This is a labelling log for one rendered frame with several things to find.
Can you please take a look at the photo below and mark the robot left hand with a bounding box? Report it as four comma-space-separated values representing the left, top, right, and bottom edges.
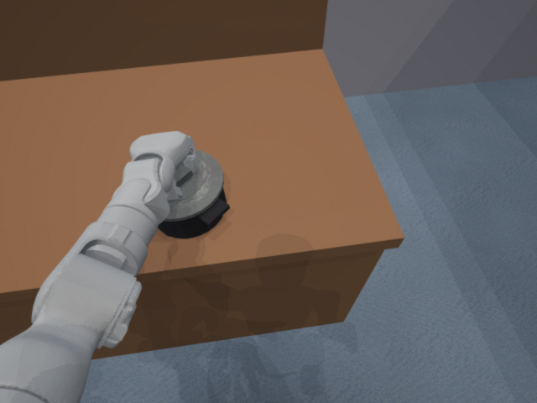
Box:
129, 131, 198, 201

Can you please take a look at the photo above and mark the lid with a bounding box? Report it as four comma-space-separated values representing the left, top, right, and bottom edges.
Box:
164, 150, 224, 222

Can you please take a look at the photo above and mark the pot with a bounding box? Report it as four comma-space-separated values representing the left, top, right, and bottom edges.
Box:
158, 187, 230, 238

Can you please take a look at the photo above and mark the table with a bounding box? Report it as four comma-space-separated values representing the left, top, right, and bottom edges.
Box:
0, 0, 404, 359

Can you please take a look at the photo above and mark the knob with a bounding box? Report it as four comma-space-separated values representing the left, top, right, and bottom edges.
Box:
175, 164, 193, 187

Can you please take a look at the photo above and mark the left robot forearm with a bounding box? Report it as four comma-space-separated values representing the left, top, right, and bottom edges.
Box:
32, 149, 175, 323

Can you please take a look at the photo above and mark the left robot upper arm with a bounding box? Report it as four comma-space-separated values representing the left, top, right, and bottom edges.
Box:
0, 254, 142, 403

